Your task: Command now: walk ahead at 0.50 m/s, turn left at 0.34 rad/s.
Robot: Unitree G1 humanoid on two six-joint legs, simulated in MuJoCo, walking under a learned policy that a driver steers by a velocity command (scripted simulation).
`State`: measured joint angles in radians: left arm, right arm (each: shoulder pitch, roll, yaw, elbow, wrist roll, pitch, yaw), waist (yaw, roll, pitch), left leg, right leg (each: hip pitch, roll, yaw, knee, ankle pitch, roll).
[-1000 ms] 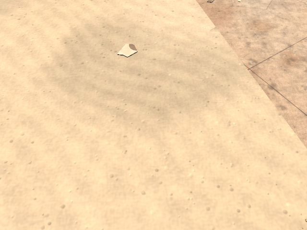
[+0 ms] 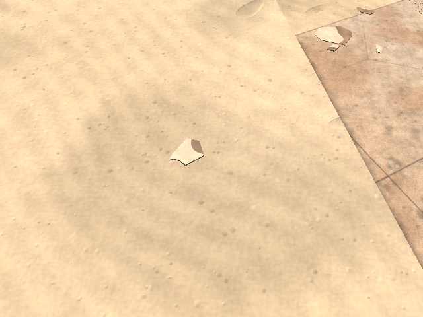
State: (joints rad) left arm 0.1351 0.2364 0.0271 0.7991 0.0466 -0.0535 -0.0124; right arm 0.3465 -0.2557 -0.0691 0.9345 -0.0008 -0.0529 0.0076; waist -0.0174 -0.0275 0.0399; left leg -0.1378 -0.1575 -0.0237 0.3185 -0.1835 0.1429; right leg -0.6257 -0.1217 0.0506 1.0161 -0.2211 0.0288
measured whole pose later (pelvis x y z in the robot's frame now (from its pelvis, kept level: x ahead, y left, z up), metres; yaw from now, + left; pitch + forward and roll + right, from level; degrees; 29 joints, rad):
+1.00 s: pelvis +0.25 -0.03 +0.00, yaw +3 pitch -1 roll +0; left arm 0.30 0.18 0.00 1.07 0.01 -0.01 0.02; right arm 0.28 -0.17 0.01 1.09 -0.01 -0.02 -0.04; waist 0.01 0.00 0.02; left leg -0.14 -0.02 -0.01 0.39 -0.23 0.02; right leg -0.20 0.02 -0.04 0.38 -0.15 -0.03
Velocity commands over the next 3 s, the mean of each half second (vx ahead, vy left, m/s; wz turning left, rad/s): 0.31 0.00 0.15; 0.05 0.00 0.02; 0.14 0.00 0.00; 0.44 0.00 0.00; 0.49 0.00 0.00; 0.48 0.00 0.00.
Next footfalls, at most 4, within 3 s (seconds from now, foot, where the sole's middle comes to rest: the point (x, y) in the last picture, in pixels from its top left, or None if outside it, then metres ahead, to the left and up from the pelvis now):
0.26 right None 0.33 -0.13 -0.78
0.66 left None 0.27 0.08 -0.78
1.96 left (201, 250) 0.70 0.04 -0.78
2.52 right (238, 174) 1.03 -0.11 -0.78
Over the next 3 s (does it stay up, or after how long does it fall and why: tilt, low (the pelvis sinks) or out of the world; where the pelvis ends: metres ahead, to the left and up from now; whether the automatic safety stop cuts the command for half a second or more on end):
stays up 1.12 -0.02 -0.01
